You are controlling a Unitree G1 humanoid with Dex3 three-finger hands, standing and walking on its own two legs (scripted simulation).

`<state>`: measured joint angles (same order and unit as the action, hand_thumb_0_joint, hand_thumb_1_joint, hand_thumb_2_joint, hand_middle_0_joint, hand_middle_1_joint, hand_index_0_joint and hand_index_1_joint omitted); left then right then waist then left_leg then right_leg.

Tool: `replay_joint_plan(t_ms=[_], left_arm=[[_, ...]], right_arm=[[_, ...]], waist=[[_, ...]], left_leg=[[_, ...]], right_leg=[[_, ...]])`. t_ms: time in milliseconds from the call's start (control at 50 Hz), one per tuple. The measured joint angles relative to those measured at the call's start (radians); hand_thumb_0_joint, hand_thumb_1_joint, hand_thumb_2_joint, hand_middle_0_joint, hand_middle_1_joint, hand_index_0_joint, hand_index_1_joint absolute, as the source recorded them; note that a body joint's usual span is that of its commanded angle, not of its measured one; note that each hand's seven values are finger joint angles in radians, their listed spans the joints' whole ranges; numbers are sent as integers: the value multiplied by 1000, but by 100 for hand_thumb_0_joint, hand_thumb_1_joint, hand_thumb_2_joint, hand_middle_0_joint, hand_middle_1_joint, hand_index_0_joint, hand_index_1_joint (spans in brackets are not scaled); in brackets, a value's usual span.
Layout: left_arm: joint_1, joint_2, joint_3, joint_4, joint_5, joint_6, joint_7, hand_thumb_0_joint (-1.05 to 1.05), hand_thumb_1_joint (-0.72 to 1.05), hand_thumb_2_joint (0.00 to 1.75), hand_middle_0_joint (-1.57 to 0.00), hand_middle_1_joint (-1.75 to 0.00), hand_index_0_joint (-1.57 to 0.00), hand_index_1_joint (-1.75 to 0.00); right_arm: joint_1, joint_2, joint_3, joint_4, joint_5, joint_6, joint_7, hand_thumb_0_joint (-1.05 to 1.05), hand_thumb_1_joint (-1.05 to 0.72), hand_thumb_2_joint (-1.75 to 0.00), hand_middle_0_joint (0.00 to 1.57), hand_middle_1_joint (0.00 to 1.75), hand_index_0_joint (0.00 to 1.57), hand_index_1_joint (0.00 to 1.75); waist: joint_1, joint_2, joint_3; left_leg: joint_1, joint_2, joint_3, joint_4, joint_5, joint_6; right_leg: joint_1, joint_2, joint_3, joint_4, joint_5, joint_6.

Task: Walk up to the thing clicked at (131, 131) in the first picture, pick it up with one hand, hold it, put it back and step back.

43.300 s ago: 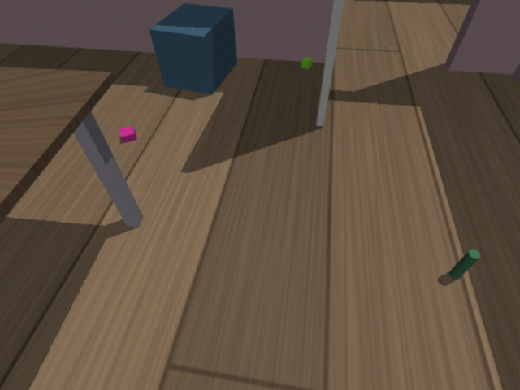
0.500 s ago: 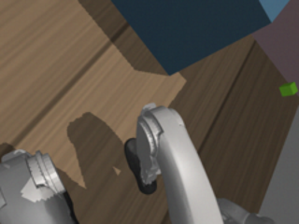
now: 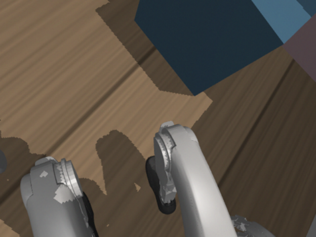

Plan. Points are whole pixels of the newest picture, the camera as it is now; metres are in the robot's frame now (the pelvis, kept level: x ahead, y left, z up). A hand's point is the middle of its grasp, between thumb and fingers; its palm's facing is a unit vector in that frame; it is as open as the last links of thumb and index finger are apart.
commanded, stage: settle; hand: left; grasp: from above
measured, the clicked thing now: out of the picture +0.44 +0.35 -0.22
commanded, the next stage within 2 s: lift in 0.08 s
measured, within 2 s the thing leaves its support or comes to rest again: neither
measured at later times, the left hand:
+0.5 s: hand out of the picture +0.41 +0.34 -0.12, palm faces -0.03 -0.45 -0.89, open 10.4 cm
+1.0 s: hand out of the picture +0.37 +0.32 +0.05, palm faces -0.03 -0.43 -0.90, open 10.4 cm
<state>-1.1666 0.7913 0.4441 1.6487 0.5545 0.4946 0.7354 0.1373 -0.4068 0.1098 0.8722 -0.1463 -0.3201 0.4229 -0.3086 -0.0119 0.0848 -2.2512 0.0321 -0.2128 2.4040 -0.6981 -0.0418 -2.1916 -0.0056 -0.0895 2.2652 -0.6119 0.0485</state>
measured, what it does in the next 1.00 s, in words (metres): rises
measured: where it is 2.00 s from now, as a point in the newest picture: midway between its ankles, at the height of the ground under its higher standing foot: (127, 213)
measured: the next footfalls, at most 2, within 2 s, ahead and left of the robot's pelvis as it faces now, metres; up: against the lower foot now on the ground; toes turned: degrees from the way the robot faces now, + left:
none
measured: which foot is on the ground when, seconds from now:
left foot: down 0.00-1.00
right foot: down 0.00-1.00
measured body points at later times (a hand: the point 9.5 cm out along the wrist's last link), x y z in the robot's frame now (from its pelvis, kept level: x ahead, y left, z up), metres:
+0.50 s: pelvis +0.01 +0.00 +0.02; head +0.24 +0.04 +0.40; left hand +0.42 +0.36 -0.07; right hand +0.04 -0.28 -0.10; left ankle +0.07 +0.14 -0.31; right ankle +0.12 -0.13 -0.31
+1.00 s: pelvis +0.02 -0.01 +0.15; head +0.19 +0.01 +0.57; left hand +0.37 +0.34 +0.10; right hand +0.14 -0.27 +0.02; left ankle +0.07 +0.14 -0.31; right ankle +0.12 -0.13 -0.31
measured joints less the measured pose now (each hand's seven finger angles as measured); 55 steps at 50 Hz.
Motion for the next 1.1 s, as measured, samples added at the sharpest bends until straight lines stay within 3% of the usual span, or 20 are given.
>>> replay_joint_plan(t_ms=[300, 540, 660, 800, 920, 1100], left_arm=[[-3, -41, 0, 0, 24, 8, -59, -1, -5, 37, -67, -33, -78, -38], [73, -164, -45, -117, 36, 35, -132, -1, -8, 35, -73, -27, -83, -34], [139, -231, -87, -202, -1, 67, -138, -1, -8, 34, -74, -26, -84, -33], [220, -300, -133, -305, -58, 118, -164, -1, -9, 33, -76, -25, -85, -32], [293, -354, -199, -407, -63, 164, -183, -2, -9, 34, -75, -25, -85, -33], [419, -440, -277, -543, -99, 238, -185, -4, -10, 38, -74, -27, -84, -34]], right_arm=[[14, 32, -46, 48, -2, 10, -40, 0, -90, -89, 20, 30, 20, 30], [17, 69, -116, 55, 35, 41, -80, 0, -91, -90, 20, 30, 20, 30], [0, 81, -144, 35, 60, 70, -116, 0, -91, -90, 20, 30, 20, 30], [-18, 89, -140, 10, 78, 103, -171, 0, -91, -90, 20, 30, 20, 30], [-17, 96, -128, -7, 98, 121, -227, 0, -91, -90, 20, 30, 20, 30], [-10, 108, -117, -18, 136, 142, -308, 0, -91, -90, 20, 30, 20, 30]], waist=[[29, 39, -52], [92, 61, -167], [127, 71, -219], [155, 73, -262], [169, 69, -292], [197, 63, -317]], left_leg=[[1, 8, 39, -38, 8, 1], [37, 8, 91, -106, 1, 8], [100, 11, 112, -181, 6, 8], [218, 16, 130, -305, 16, 6], [343, 21, 137, -429, 29, 1], [594, 37, 151, -661, 59, -8]], right_leg=[[-23, 0, 31, -11, 3, -5], [-4, -11, 71, -45, -21, -7], [51, -17, 81, -107, -23, -12], [162, -21, 83, -218, -19, -20], [285, -24, 77, -334, -12, -29], [529, -17, 67, -557, 14, -43]])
